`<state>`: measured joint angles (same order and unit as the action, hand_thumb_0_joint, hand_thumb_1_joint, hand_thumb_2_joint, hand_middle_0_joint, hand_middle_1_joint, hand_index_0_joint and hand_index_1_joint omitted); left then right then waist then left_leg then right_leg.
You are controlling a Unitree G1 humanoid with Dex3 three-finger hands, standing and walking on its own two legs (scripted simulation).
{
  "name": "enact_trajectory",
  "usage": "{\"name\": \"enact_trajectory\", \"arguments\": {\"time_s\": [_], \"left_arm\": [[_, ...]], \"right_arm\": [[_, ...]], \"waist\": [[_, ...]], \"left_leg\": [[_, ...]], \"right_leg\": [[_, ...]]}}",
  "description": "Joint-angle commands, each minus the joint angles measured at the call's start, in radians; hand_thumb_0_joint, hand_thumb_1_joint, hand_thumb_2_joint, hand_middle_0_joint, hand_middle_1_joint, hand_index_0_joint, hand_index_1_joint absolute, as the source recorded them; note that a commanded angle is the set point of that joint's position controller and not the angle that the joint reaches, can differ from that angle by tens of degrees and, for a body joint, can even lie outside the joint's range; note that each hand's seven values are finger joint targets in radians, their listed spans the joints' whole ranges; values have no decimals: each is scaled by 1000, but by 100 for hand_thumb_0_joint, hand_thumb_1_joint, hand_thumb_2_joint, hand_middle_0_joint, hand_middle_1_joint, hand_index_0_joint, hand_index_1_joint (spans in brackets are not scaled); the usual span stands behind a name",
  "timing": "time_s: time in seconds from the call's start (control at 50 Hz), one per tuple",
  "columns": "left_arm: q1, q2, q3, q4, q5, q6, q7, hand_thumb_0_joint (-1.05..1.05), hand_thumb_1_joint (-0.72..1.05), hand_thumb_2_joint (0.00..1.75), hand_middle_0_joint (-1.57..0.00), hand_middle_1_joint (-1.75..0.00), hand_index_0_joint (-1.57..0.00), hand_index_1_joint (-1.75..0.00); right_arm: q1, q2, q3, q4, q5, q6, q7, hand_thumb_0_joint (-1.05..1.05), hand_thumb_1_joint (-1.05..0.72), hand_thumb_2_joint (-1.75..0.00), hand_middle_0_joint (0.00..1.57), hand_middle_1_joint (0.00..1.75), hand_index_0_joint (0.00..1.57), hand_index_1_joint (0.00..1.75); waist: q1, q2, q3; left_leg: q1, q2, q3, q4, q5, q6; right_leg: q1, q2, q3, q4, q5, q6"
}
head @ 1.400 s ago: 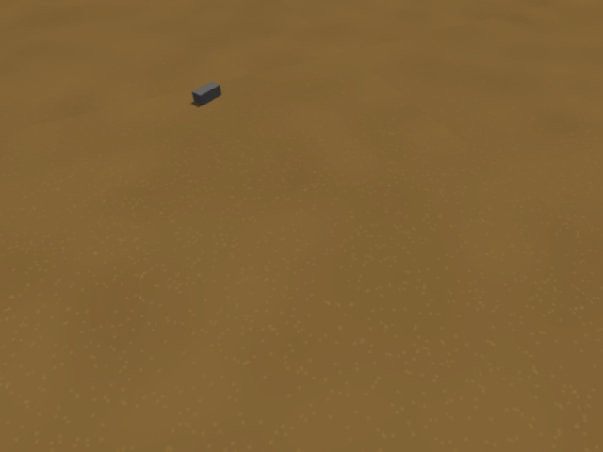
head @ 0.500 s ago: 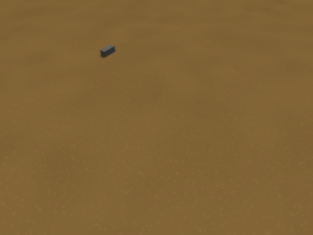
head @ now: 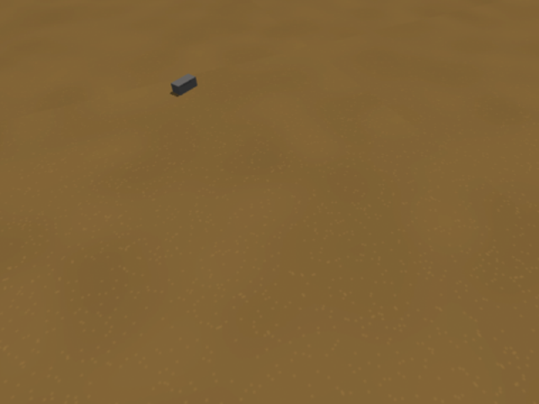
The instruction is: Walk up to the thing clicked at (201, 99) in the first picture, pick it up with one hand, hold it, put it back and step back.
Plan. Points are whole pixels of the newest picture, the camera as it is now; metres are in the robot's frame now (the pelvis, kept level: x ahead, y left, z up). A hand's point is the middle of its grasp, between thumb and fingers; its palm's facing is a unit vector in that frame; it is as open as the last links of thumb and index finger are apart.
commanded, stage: stand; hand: left
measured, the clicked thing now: (184, 84) +2.25 +0.59 -0.75
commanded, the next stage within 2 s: walk up in 1.02 s
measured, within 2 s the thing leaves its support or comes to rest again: neither
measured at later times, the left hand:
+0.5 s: hand out of the picture +0.08 +0.25 -0.15, palm faces -0.03 -0.94 -0.35, open 7.4 cm
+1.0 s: hand out of the picture +0.07 +0.25 -0.16, palm faces -0.04 -0.94 -0.35, open 7.4 cm
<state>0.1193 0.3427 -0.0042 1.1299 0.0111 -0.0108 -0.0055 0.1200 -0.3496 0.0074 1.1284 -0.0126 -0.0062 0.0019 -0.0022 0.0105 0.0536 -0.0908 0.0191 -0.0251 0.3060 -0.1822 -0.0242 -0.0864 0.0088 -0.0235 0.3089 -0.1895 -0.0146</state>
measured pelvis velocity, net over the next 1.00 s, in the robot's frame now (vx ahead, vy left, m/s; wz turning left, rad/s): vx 0.00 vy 0.00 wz -0.01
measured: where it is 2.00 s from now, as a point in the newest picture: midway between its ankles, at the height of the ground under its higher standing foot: (241, 350)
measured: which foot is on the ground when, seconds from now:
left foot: down 0.00-1.00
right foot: down 0.00-1.00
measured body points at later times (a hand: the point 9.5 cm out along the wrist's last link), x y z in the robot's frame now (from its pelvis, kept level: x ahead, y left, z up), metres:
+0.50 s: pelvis +0.00 +0.00 +0.00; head +0.01 +0.00 +0.45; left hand +0.08 +0.30 -0.13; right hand +0.08 -0.30 -0.14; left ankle -0.01 +0.14 -0.75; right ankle -0.01 -0.11 -0.75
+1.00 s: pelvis +0.00 +0.00 +0.00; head +0.01 +0.00 +0.45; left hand +0.07 +0.30 -0.13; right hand +0.07 -0.30 -0.14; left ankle -0.01 +0.14 -0.75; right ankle -0.01 -0.11 -0.75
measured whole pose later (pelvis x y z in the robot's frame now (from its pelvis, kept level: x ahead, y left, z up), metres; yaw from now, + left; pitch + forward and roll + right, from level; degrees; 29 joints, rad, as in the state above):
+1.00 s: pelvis +0.00 +0.00 +0.00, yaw -1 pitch -2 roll +0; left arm 0.12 0.35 -0.01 1.13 0.01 -0.01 -0.01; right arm 0.12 -0.35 0.01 1.12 -0.01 -0.01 0.00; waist 0.00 0.01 0.05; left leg -0.09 0.02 -0.01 0.30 -0.18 -0.02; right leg -0.09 0.01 -0.01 0.31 -0.19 -0.01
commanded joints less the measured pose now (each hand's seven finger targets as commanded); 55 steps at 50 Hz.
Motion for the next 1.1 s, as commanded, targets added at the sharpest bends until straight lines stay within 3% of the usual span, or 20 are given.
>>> {"name": "enact_trajectory", "arguments": {"time_s": [0.0, 0.08, 0.58, 0.78, 0.98, 1.0, 1.02, 1.04, 1.06, 1.08], "left_arm": [[-46, 220, 43, -63, -6, -24, 16, 0, 90, 90, -20, -30, -20, -30], [-36, 218, 43, -60, -4, -21, 16, 0, 90, 90, -20, -30, -20, -30], [-38, 223, 47, -65, -3, -25, 18, 0, 90, 90, -20, -30, -20, -30], [-33, 221, 45, -64, -4, -21, 16, 0, 90, 90, -20, -30, -20, -30], [-37, 225, 42, -68, -1, -24, 18, 0, 90, 90, -20, -30, -20, -30], [-33, 379, 141, -155, 5, -46, -22, 0, 90, 90, -20, -30, -20, -30], [31, 385, 142, -147, 22, -52, -30, 0, 90, 90, -20, -30, -20, -30], [38, 419, 159, -151, 16, -51, -32, 0, 90, 90, -20, -30, -20, -30], [13, 421, 161, -186, 14, -57, -35, 0, 90, 90, -20, -30, -20, -30], [-39, 410, 157, -219, 13, -61, -40, 0, 90, 90, -20, -30, -20, -30]], "right_arm": [[-31, -204, -40, -64, 6, -25, -14, 0, -90, -90, 20, 30, 20, 30], [-33, -207, -39, -63, 6, -24, -15, 0, -90, -90, 20, 30, 20, 30], [-36, -210, -38, -74, 7, -24, -16, 0, -90, -90, 20, 30, 20, 30], [-38, -209, -40, -72, 5, -24, -15, 0, -90, -90, 20, 30, 20, 30], [-25, -206, -42, -68, 4, -25, -14, 0, -90, -90, 20, 30, 20, 30], [2, -338, -112, -161, 6, -39, 24, 0, -90, -90, 20, 30, 20, 30], [-104, -308, -91, -212, -1, -39, 43, 0, -90, -90, 20, 30, 20, 30], [-123, -271, -83, -239, -12, -36, 49, 0, -90, -90, 20, 30, 20, 30], [-167, -292, -101, -256, -16, -37, 57, 0, -90, -90, 20, 30, 20, 30], [-148, -315, -118, -257, -21, -36, 66, 0, -90, -90, 20, 30, 20, 30]], "waist": [[2, -18, -69], [5, -4, -67], [5, -8, -93], [6, -11, -60], [1, -25, -81], [65, -100, -148], [119, -121, -41], [117, -298, -19], [135, -234, 13], [112, -180, 42]], "left_leg": [[-4, 107, -75, -33, 162, 41], [4, 109, -75, -38, 139, 45], [23, 115, -67, -23, 207, 47], [12, 115, -70, -45, 151, 42], [9, 113, -69, -38, 158, 43], [-299, 81, -156, 77, -364, 113], [-626, 11, -36, 153, -360, 48], [-711, -6, 85, 428, -224, 55], [-752, 52, 66, 550, -209, 31], [-729, 95, 37, 597, -191, 17]], "right_leg": [[9, -141, 110, -48, 166, -16], [-1, -139, 111, -50, 142, -17], [32, -144, 110, -37, 235, -15], [-7, -133, 109, -49, 145, -16], [8, -139, 115, -47, 176, -16], [225, -121, 58, 32, -407, -52], [382, -210, 129, -63, -586, -92], [348, -389, 288, -221, -687, -138], [266, -502, 373, -260, -676, -200], [183, -525, 374, -262, -634, -228]]}}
